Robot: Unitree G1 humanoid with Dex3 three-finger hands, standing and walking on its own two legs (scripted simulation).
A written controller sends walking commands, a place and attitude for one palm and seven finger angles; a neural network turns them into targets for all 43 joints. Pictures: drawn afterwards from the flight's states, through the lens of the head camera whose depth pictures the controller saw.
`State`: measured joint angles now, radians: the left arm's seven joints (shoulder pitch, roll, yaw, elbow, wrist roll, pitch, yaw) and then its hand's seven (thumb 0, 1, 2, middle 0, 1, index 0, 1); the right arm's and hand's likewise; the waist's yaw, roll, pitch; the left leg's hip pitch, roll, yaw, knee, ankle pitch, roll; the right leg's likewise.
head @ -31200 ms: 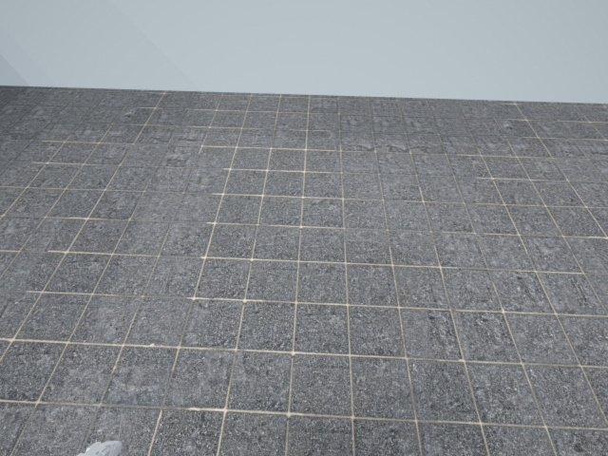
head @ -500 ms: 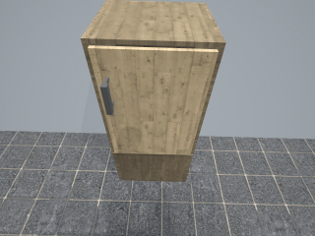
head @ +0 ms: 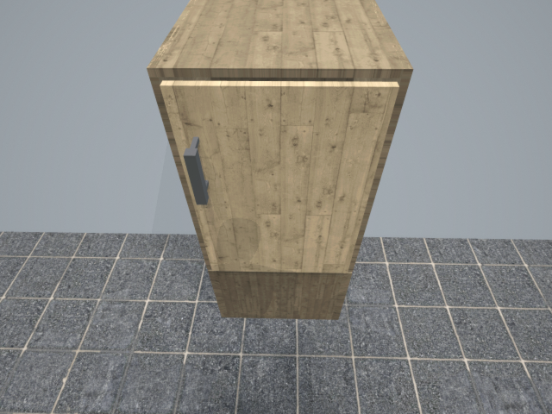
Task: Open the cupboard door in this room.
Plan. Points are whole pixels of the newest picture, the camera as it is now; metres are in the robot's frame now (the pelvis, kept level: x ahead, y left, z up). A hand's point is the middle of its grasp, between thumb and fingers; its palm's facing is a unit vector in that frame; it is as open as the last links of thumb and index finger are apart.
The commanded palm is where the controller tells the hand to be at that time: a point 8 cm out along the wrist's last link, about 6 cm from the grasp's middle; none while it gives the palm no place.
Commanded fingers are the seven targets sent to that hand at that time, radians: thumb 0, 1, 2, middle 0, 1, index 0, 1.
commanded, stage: look again from close up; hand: left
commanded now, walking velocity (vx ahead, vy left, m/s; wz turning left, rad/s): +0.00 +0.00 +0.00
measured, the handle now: (198, 171) +0.55 +0.19 +0.03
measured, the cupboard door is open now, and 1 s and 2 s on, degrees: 0 0 0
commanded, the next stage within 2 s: raise the hand with hooked fingers in 0.14 s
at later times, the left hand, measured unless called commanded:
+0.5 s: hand (157, 359) +0.20 +0.18 +0.00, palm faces +0.16 -0.99 -0.04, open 7.8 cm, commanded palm +0.12 +0.24 -0.05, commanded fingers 0.00 0.57 0.76 -0.22 -0.51 -0.22 -0.51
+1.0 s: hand (137, 367) +0.19 +0.21 -0.02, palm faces +0.03 -1.00 -0.04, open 10.6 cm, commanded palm +0.16 +0.26 -0.01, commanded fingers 0.00 -0.01 0.51 -0.27 -0.88 -0.27 -0.88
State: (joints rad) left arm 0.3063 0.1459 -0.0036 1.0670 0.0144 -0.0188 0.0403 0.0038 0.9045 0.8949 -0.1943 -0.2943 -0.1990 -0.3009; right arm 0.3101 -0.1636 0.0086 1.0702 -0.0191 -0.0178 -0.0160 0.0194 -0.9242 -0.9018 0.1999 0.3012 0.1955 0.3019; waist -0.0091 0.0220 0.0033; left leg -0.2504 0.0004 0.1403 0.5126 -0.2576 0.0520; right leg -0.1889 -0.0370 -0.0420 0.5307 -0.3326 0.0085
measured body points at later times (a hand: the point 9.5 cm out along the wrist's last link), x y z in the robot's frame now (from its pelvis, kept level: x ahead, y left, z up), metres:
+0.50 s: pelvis -0.01 -0.02 -0.03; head +0.01 -0.02 +0.42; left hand +0.18 +0.23 +0.00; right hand +0.16 -0.27 -0.11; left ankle +0.02 +0.08 -0.73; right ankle -0.03 -0.13 -0.73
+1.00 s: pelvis -0.03 -0.04 -0.07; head +0.02 -0.04 +0.38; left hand +0.18 +0.26 -0.01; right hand +0.12 -0.27 -0.16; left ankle +0.01 +0.08 -0.73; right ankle -0.03 -0.13 -0.73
